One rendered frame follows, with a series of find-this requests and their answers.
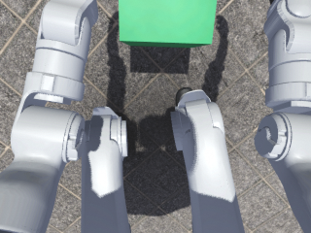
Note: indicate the right robot forearm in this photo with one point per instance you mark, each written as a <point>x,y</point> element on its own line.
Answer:
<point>288,30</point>

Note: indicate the robot left upper arm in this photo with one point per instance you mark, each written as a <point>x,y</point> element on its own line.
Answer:
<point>45,139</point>

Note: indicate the robot right upper arm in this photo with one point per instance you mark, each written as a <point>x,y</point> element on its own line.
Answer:
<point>285,140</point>

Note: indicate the right robot foot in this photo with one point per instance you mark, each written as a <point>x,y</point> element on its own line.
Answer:
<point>180,93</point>

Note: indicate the left robot forearm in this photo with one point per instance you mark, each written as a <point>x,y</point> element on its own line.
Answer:
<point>61,54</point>

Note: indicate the robot right shin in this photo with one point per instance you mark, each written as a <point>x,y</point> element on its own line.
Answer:
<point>214,110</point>

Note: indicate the carton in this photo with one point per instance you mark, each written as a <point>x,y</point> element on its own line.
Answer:
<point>167,23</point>

